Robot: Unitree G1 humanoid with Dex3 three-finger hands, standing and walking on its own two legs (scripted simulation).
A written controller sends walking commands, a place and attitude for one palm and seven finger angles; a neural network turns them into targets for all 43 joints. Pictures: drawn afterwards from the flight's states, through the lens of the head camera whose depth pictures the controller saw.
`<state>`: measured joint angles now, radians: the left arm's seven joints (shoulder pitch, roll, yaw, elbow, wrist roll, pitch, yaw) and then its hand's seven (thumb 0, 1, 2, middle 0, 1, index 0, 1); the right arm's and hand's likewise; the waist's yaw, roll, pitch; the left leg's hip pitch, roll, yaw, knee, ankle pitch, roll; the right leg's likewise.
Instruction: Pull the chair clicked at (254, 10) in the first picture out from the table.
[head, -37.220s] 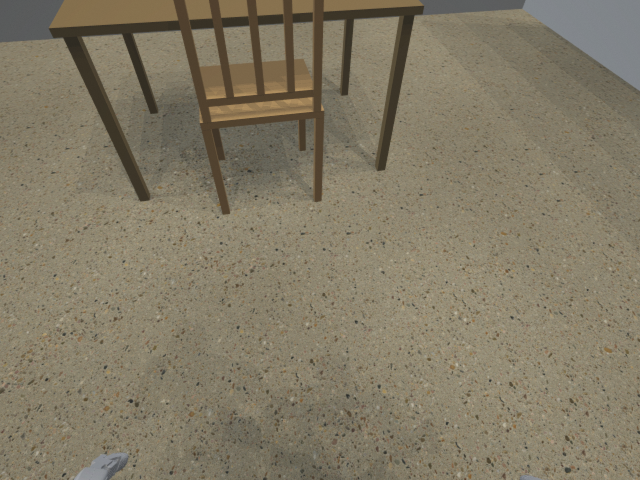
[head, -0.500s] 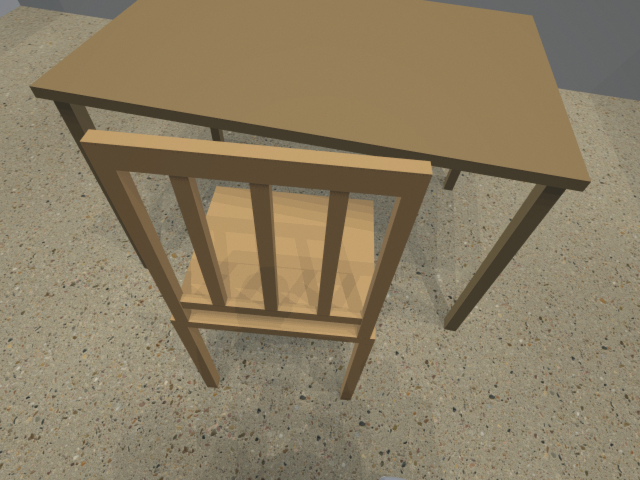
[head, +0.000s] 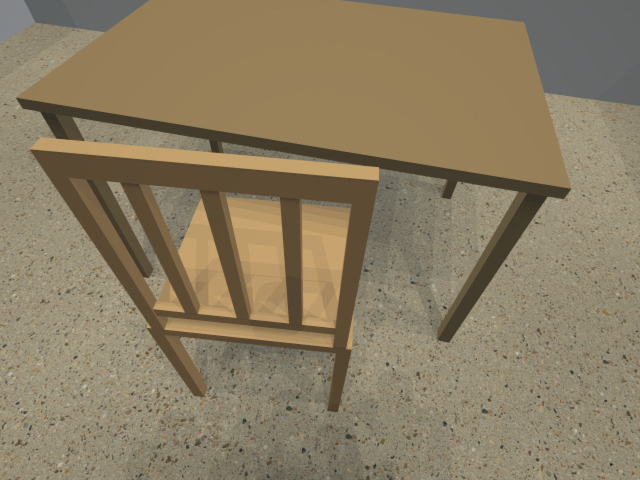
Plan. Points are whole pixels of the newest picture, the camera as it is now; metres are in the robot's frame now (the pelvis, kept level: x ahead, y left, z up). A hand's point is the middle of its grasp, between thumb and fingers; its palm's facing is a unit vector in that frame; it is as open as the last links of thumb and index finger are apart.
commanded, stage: come to a stop and stand still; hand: left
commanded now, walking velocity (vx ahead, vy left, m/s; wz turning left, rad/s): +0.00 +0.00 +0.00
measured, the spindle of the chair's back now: (231, 263) +0.43 +0.19 -0.05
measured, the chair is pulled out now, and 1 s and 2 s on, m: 0.18 0.18 0.18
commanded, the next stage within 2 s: look again from close up in 1.20 s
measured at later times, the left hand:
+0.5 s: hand out of the picture +0.00 +0.19 -0.17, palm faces +0.02 -0.98 -0.20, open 7.4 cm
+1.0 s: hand out of the picture -0.01 +0.19 -0.17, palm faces +0.03 -0.99 -0.15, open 7.4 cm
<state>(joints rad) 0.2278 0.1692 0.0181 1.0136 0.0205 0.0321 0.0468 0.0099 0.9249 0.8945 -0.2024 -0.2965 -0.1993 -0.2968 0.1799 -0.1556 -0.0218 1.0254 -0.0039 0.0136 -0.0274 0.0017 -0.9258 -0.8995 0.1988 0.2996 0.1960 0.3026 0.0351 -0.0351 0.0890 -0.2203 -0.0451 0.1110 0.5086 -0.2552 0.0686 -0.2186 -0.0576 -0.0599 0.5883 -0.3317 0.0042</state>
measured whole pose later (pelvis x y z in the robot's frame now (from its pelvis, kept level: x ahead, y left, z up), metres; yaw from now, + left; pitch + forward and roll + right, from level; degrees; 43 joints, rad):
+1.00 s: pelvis +0.01 +0.04 +0.01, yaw +0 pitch -1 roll -1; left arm 0.34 0.13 -0.01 1.10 0.02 -0.01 0.04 0.00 0.91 0.90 -0.20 -0.30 -0.20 -0.30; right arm 0.27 -0.16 0.00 1.11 0.00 -0.03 -0.01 0.01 -0.93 -0.90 0.20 0.30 0.20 0.30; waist 0.01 -0.03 0.02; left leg -0.19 -0.07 0.11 0.41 -0.22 0.11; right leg -0.15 -0.07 -0.06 0.42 -0.24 0.05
